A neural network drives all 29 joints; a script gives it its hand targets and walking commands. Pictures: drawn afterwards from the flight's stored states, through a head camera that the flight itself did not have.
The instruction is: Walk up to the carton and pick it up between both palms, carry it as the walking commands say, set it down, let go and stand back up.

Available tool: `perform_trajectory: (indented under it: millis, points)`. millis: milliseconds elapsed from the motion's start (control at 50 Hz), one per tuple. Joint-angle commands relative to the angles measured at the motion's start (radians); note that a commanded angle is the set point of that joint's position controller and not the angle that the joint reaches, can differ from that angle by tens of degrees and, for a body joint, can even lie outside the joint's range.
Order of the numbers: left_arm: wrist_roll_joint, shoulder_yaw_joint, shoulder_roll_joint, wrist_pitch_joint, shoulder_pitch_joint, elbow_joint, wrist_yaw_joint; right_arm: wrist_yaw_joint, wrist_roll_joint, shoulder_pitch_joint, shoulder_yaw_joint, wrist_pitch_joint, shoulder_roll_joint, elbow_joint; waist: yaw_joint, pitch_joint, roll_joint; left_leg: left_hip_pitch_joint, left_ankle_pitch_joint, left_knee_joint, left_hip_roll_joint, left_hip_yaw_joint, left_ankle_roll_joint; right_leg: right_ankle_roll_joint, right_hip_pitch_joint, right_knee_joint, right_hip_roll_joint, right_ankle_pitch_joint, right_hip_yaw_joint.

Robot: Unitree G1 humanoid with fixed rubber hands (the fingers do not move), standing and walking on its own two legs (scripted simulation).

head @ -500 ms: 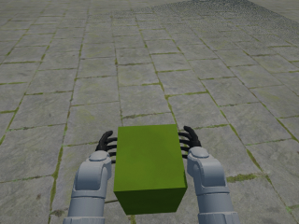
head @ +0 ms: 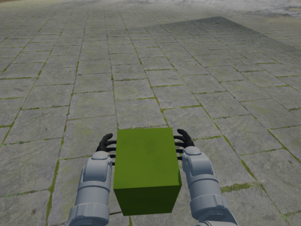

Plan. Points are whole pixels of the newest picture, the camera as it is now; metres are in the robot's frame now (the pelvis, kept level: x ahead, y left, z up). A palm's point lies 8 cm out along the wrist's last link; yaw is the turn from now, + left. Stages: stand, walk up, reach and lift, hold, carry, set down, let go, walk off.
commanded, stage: set down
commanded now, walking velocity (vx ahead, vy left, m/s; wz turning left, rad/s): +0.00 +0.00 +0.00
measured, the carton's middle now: (146, 174) +0.30 +0.02 -0.02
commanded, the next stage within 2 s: none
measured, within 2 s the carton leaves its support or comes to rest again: neither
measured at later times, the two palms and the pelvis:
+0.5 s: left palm (102, 168) +0.31 +0.15 -0.01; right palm (180, 165) +0.33 -0.09 -0.01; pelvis -0.01 +0.01 -0.01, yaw +0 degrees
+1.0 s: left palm (110, 184) +0.33 +0.15 -0.14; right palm (177, 179) +0.35 -0.10 -0.13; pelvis -0.02 -0.01 -0.07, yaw +1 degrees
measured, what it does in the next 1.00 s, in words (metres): lowers itself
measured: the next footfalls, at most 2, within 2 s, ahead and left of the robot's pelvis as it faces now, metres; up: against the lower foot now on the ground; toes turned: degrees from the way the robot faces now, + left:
none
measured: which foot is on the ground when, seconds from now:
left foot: down 0.00-1.00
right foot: down 0.00-1.00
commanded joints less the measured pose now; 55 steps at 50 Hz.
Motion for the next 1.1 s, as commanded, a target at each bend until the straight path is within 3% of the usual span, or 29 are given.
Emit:
perform_trajectory:
  millis: [0,80,180,280,420,560,680,760,880,1080]
  points:
    - [-0.193,-0.35,-0.965,-0.095,-0.522,0.042,-0.215,0.254,0.187,-0.405,0.321,-0.057,0.953,0.122,0.011,-0.113,0.052,-0.019,-0.161,-0.089,-0.103,-0.076,0.028,-0.047,-0.09,-0.084,0.095,-0.166,0.095]
    - [-0.153,-0.27,-0.993,-0.157,-0.626,0.168,-0.215,0.272,0.156,-0.549,0.263,-0.139,0.976,0.229,0.031,-0.172,0.046,-0.024,-0.237,-0.034,-0.105,-0.067,0.037,-0.058,-0.172,-0.039,0.085,-0.253,0.093]
    - [-0.134,-0.225,-1.022,-0.204,-0.689,0.257,-0.208,0.265,0.116,-0.646,0.208,-0.21,0.968,0.284,0.015,-0.216,0.024,-0.023,-0.236,0.013,-0.105,-0.071,0.039,-0.062,-0.232,-0.001,0.086,-0.277,0.098]
    - [-0.105,-0.183,-0.998,-0.247,-0.679,0.294,-0.191,0.243,0.072,-0.636,0.153,-0.247,0.935,0.317,-0.003,-0.211,0.006,-0.039,-0.207,0.037,-0.108,-0.076,0.038,-0.058,-0.268,0.017,0.092,-0.259,0.103]
    - [-0.052,-0.141,-0.946,-0.34,-0.579,0.305,-0.15,0.209,0.039,-0.557,0.135,-0.322,0.899,0.338,0.023,-0.244,0.014,-0.089,-0.071,0.081,-0.117,-0.084,0.037,-0.054,-0.323,0.059,0.109,-0.164,0.108]
    - [-0.049,-0.199,-0.937,-0.485,-0.51,0.269,-0.126,0.175,0.027,-0.479,0.196,-0.451,0.891,0.315,0.034,-0.397,0.022,-0.164,0.105,0.175,-0.138,-0.089,0.035,-0.046,-0.41,0.147,0.138,-0.023,0.104]
    - [-0.063,-0.266,-0.915,-0.594,-0.501,0.268,-0.125,0.138,0.015,-0.432,0.236,-0.551,0.873,0.313,0.009,-0.526,0.009,-0.294,0.151,0.274,-0.158,-0.082,0.03,-0.033,-0.508,0.248,0.157,0.045,0.092]
    - [-0.076,-0.313,-0.892,-0.646,-0.52,0.276,-0.122,0.115,0.02,-0.445,0.271,-0.6,0.868,0.307,-0.003,-0.605,-0.002,-0.407,0.137,0.339,-0.17,-0.073,0.023,-0.022,-0.56,0.313,0.163,0.067,0.085]
    - [-0.086,-0.348,-0.847,-0.691,-0.549,0.289,-0.104,0.091,0.049,-0.491,0.321,-0.637,0.857,0.297,0.017,-0.679,-0.016,-0.571,0.059,0.434,-0.185,-0.057,0.02,-0.007,-0.634,0.407,0.168,0.033,0.086]
    - [-0.131,-0.392,-0.824,-0.706,-0.599,0.276,-0.093,0.048,0.099,-0.529,0.375,-0.635,0.858,0.283,0.019,-0.792,-0.024,-0.759,-0.022,0.606,-0.211,-0.04,0.016,0.009,-0.759,0.564,0.177,-0.025,0.094]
